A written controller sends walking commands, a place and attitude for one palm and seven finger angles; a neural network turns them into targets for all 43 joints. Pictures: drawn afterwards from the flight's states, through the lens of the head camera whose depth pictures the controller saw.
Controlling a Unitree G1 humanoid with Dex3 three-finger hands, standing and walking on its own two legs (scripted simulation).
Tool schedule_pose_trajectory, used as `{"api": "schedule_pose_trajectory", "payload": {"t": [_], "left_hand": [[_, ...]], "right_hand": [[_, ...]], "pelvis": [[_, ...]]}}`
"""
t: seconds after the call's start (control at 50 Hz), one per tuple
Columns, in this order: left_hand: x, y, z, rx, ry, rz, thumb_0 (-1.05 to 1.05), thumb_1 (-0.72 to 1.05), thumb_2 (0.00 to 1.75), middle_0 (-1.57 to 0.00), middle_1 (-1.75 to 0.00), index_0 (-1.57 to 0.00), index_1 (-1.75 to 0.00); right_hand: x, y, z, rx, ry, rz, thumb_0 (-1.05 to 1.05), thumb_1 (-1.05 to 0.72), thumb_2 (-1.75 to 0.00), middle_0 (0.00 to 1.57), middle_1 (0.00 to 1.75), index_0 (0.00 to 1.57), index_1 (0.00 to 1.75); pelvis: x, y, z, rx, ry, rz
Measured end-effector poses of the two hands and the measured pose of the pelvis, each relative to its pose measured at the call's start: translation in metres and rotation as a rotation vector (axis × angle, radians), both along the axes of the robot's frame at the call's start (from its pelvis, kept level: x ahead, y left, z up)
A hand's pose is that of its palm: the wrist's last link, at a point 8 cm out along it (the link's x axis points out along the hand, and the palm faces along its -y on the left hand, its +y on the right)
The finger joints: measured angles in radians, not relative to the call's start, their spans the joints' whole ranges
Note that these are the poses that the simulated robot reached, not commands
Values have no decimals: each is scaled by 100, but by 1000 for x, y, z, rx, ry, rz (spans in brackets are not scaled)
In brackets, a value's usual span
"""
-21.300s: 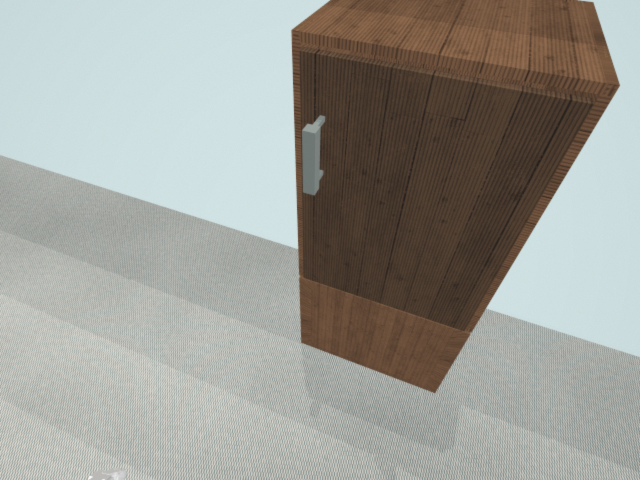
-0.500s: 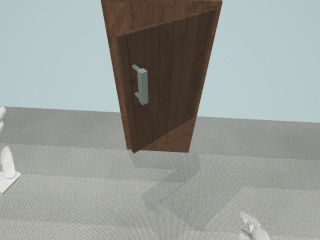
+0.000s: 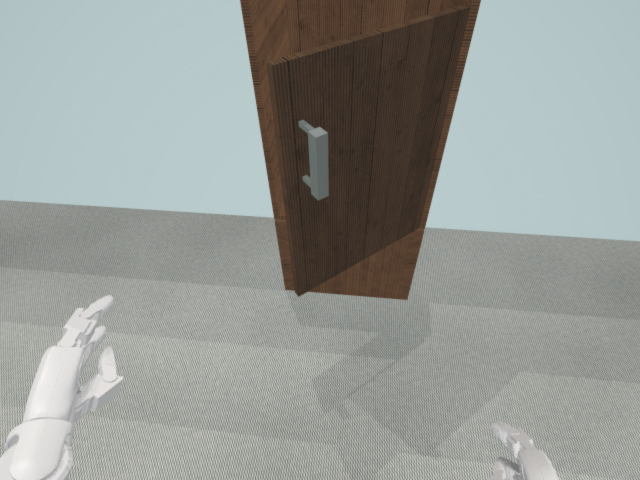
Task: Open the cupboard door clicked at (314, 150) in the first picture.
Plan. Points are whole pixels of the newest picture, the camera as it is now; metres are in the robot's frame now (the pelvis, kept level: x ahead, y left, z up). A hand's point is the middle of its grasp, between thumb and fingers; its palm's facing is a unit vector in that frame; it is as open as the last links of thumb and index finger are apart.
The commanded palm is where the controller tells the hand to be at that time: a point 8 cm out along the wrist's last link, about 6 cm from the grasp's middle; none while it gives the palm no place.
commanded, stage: let the arm hang, fingers relaxed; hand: left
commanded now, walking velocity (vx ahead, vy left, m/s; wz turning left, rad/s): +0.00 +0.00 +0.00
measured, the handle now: (312, 159) +0.62 +0.06 +0.07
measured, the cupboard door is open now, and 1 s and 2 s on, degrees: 41 41 41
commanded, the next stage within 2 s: look to check the result in 1.00 s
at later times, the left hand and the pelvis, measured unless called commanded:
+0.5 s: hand out of the picture -0.09 +0.16 -0.16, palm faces +0.06 -0.98 -0.20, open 7.4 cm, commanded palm none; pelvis +0.00 -0.02 +0.01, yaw +1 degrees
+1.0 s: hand out of the picture +0.01 +0.12 -0.17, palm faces +0.06 -0.98 -0.18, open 7.3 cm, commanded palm none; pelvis +0.02 -0.04 +0.01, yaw +1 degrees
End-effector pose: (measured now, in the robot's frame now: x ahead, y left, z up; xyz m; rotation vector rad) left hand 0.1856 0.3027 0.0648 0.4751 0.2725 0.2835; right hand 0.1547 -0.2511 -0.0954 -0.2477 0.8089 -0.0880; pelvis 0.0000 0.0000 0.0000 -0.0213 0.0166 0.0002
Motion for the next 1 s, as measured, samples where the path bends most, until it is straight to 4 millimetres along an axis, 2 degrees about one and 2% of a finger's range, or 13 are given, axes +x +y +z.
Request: {"api": "schedule_pose_trajectory", "payload": {"t": [0.04, 0.1, 0.14, 0.18, 0.24, 0.3, 0.36, 0.42, 0.5, 0.6, 0.84, 1.0], "left_hand": [[-14, -6, -63, -88, 261, 36, 0, 90, 90, -20, -30, -20, -30], [-59, -32, -140, -213, 601, 60, 1, 90, 90, -20, -30, -20, -30], [-96, -54, -175, -291, 782, 67, 1, 90, 90, -20, -30, -20, -30], [-133, -77, -198, -364, 928, 79, 1, 91, 89, -20, -30, -20, -30], [-185, -95, -212, -433, 1085, 140, 2, 93, 89, -20, -30, -20, -30], [-226, -103, -212, -474, 1183, 209, 2, 93, 89, -21, -30, -20, -30], [-256, -104, -207, -481, 1245, 273, 2, 93, 89, -21, -30, -20, -30], [-274, -102, -200, -466, 1279, 318, 1, 92, 89, -20, -30, -20, -30], [-278, -98, -194, -434, 1280, 347, 1, 91, 89, -20, -30, -20, -30], [-260, -98, -193, -409, 1220, 344, 1, 91, 90, -20, -30, -20, -30], [-191, -127, -202, -440, 1062, 246, 0, 91, 90, -20, -30, -20, -30], [-183, -134, -203, -442, 1071, 249, 1, 92, 89, -20, -30, -20, -30]], "right_hand": [[-12, -9, -11, -8, 72, -19, 1, -90, -89, 20, 30, 21, 30], [-39, -20, -18, -22, 173, -62, 1, -90, -89, 20, 30, 21, 30], [-62, -26, -20, -38, 251, -90, 1, -90, -89, 20, 30, 21, 30], [-86, -29, -21, -53, 337, -114, 1, -90, -89, 20, 30, 21, 30], [-122, -29, -24, -66, 470, -139, 1, -90, -89, 20, 30, 20, 30], [-151, -24, -27, -60, 582, -152, 1, -91, -89, 20, 30, 20, 30], [-170, -14, -32, -34, 654, -158, 1, -91, -89, 20, 30, 20, 30], [-179, -2, -39, 5, 684, -161, 1, -91, -89, 20, 30, 20, 30], [-179, 15, -48, 65, 681, -157, 1, -90, -89, 20, 30, 20, 30], [-170, 28, -56, 118, 651, -144, 1, -91, -89, 20, 30, 20, 30], [-161, 14, -56, 120, 614, -167, 1, -91, -89, 20, 30, 20, 30], [-155, 4, -54, 106, 622, -172, 1, -91, -89, 20, 30, 20, 30]], "pelvis": [[-4, 0, -2, 5, -8, 2], [-6, -3, -2, 8, -20, 0], [-6, -5, -1, 8, -29, 0], [-6, -7, 0, 8, -34, 0], [-5, -10, 3, 7, -36, 4], [-3, -13, 5, 6, -36, 13], [-2, -14, 6, 5, -38, 19], [-2, -16, 7, 6, -42, 21], [-2, -18, 6, 10, -46, 19], [0, -21, 6, 16, -51, 17], [9, -32, 5, 26, -59, 13], [17, -40, 6, 27, -55, 13]]}}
